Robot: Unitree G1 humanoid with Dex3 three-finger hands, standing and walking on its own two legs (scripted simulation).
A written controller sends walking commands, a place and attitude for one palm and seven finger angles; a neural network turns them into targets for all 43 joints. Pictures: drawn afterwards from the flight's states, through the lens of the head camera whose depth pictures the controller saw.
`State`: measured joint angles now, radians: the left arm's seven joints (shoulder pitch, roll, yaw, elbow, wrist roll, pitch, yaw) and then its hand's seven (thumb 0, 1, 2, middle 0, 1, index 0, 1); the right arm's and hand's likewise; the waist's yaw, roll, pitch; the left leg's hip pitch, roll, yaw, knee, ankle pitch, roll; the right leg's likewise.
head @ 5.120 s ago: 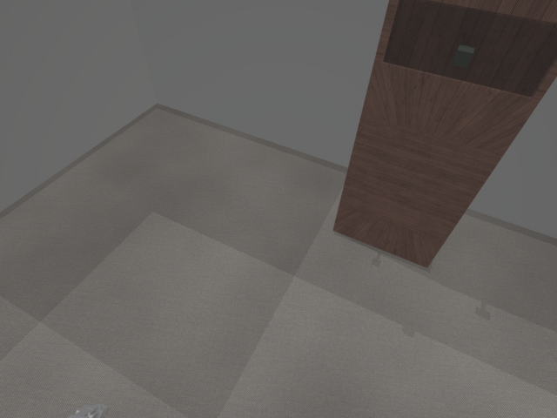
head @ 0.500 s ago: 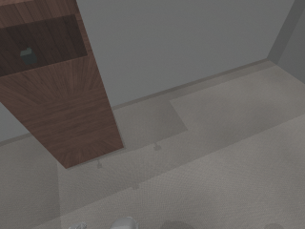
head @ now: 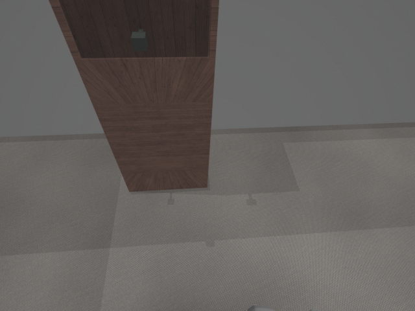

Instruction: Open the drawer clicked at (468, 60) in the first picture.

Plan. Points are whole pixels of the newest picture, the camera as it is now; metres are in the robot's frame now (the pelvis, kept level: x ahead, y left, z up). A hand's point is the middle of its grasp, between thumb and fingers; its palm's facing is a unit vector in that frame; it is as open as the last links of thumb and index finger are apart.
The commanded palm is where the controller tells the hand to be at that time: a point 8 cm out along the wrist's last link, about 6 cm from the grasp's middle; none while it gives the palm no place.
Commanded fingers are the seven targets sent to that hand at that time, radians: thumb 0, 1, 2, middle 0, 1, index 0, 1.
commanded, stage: turn to face it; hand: left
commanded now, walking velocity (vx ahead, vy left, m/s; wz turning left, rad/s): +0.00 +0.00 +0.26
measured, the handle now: (140, 37) +0.75 +0.24 +0.12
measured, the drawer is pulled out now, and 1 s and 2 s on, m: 0.00 0.00 0.00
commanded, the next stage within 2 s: take the last steps up to it in 0.12 s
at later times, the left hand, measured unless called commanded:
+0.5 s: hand out of the picture -0.04 +0.17 -0.17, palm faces +0.23 -0.96 -0.19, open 7.3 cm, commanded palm none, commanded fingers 0.00 0.90 0.90 -0.20 -0.30 -0.20 -0.30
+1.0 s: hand (134, 270) +0.23 +0.19 -0.18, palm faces +0.06 -0.98 -0.19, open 7.3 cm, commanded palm none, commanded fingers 0.00 0.90 0.90 -0.20 -0.30 -0.20 -0.30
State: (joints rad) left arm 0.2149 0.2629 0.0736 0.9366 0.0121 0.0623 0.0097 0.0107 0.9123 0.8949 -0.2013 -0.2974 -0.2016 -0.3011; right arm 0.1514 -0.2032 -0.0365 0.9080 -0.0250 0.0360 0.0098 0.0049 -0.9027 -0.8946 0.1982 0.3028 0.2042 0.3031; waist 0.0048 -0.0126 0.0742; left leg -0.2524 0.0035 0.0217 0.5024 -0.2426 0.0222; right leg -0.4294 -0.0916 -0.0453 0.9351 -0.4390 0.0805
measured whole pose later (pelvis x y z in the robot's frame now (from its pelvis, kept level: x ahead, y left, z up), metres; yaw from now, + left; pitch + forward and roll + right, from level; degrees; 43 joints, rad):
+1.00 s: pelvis +0.15 +0.00 -0.01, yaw +5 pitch +0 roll +0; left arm 0.13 0.18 0.06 1.03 0.02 -0.02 -0.03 0.01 0.92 0.90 -0.20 -0.30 -0.20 -0.30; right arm 0.48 -0.10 -0.04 1.16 -0.03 -0.03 -0.02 0.01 -0.90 -0.89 0.20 0.30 0.20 0.30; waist -0.07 0.00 0.07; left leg 0.03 0.09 0.16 0.45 -0.46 -0.05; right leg -0.40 -0.07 -0.13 0.58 -0.19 -0.02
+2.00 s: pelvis +0.25 -0.05 +0.00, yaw +7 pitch +0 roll +0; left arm 0.19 0.16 0.03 1.04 0.01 0.02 0.03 0.01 0.92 0.89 -0.21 -0.30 -0.21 -0.30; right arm 0.24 -0.18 -0.04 1.08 -0.01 0.03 -0.02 0.01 -0.91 -0.90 0.19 0.30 0.20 0.30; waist -0.01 0.01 0.04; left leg -0.21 0.03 0.02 0.52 -0.30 -0.01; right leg -0.26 -0.02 -0.08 0.55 -0.29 -0.01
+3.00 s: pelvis +0.25 -0.03 -0.01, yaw +5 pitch +2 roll +1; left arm 0.44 0.27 -0.08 0.12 0.42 0.08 0.26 0.03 0.88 0.87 -0.21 -0.33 -0.21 -0.34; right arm 0.31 -0.24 -0.01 0.82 0.01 -0.23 -0.08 0.02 -0.92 -0.89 0.20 0.30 0.20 0.30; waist 0.00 0.03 -0.03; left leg -0.28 -0.01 0.06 0.56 -0.33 0.01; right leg -0.35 -0.06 -0.03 0.62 -0.31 0.00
